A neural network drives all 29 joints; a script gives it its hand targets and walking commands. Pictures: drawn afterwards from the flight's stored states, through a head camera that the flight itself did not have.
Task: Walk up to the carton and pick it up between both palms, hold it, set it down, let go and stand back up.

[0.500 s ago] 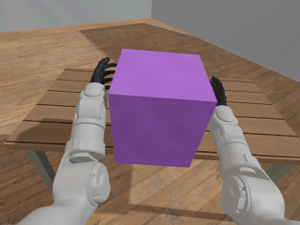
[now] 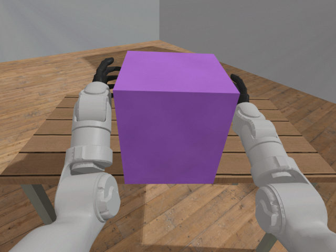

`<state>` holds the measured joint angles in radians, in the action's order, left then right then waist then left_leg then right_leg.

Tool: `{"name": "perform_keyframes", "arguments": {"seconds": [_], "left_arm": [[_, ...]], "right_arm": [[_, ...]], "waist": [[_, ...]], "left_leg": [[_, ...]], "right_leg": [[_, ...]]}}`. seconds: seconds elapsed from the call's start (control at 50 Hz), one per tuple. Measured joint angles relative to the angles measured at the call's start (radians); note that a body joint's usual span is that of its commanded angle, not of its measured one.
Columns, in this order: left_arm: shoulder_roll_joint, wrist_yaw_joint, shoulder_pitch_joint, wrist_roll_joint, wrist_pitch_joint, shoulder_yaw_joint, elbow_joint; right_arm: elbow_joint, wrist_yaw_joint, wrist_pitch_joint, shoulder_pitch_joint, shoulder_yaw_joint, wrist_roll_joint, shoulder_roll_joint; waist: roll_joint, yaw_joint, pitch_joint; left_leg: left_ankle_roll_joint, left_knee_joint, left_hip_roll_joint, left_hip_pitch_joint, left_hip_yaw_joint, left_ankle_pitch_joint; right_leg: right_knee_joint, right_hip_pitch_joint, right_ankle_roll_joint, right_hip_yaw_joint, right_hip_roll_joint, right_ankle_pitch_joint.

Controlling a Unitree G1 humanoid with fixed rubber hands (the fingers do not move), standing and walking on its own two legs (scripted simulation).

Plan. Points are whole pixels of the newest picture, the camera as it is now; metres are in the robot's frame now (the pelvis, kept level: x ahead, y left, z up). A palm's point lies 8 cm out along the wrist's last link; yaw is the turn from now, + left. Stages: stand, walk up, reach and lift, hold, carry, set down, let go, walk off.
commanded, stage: reach and lift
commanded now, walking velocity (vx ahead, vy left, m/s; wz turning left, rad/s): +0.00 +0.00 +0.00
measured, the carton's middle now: (170, 117) +0.41 +0.01 +0.18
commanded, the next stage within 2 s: hold in 1.12 s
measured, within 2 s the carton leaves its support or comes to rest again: neither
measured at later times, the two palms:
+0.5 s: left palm (96, 81) +0.39 +0.17 +0.29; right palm (239, 92) +0.38 -0.15 +0.27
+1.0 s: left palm (93, 73) +0.38 +0.18 +0.31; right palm (243, 80) +0.38 -0.15 +0.30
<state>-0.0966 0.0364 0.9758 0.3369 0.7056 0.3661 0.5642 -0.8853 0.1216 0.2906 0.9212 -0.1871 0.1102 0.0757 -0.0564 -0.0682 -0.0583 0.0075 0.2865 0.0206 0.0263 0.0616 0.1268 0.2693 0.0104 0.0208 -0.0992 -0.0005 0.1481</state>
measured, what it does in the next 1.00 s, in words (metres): stands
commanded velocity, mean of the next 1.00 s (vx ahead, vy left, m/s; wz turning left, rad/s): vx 0.00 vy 0.00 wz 0.00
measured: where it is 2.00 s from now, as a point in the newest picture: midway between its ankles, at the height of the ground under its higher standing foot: outside the picture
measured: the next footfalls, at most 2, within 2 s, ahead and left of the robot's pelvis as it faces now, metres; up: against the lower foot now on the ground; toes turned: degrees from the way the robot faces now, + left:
none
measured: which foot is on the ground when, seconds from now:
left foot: down 0.00-1.00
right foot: down 0.00-1.00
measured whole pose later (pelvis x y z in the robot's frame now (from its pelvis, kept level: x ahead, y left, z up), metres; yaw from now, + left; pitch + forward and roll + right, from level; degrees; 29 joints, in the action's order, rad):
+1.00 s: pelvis +0.01 +0.00 +0.00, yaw +0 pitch -4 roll -1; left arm -0.18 0.04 1.02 0.24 0.86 0.34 0.51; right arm -0.82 0.22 0.54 1.07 -0.02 0.33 0.17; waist -0.02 -0.07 -0.16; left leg -0.01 0.33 0.04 0.11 0.05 0.15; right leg 0.25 -0.04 0.03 -0.10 -0.02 0.14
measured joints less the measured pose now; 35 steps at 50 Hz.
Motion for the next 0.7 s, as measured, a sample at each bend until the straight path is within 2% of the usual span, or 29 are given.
{"name": "perform_keyframes", "arguments": {"seconds": [0.1, 0.26, 0.36, 0.58, 0.7], "left_arm": [[-0.019, 0.003, 0.034, -0.008, 0.019, 0.010, 0.021], [-0.043, 0.024, 0.004, -0.022, 0.048, -0.007, -0.036], [-0.051, 0.017, -0.039, -0.056, 0.070, -0.040, -0.122], [-0.048, -0.001, -0.025, -0.068, 0.118, -0.055, -0.131], [-0.036, -0.007, -0.030, -0.076, 0.134, -0.040, -0.163]], "right_arm": [[-0.014, 0.012, 0.028, 0.041, 0.013, 0.025, 0.009], [0.009, 0.039, 0.075, 0.069, 0.061, 0.089, 0.021], [0.086, 0.062, 0.094, 0.039, 0.120, 0.145, 0.036], [0.107, 0.071, 0.150, 0.047, 0.163, 0.192, 0.073], [0.152, 0.088, 0.182, 0.042, 0.188, 0.224, 0.091]], "waist": [[-0.004, 0.002, -0.012], [-0.003, -0.002, -0.015], [-0.001, -0.014, -0.021], [0.029, -0.027, -0.037], [0.042, -0.018, -0.053]], "left_leg": [[-0.002, -0.008, 0.002, 0.007, -0.002, -0.006], [-0.008, 0.003, 0.008, 0.006, -0.006, 0.006], [-0.009, 0.016, 0.009, 0.007, -0.010, 0.018], [-0.004, 0.031, 0.009, 0.027, -0.004, 0.028], [-0.006, 0.040, 0.016, 0.033, 0.002, 0.034]], "right_leg": [[-0.008, -0.006, 0.003, -0.002, -0.003, -0.005], [-0.029, 0.011, 0.004, -0.005, -0.009, -0.008], [-0.037, 0.020, 0.002, -0.008, -0.011, -0.007], [-0.034, 0.004, -0.002, -0.001, -0.010, -0.006], [-0.035, -0.001, -0.001, 0.006, -0.016, -0.009]]}}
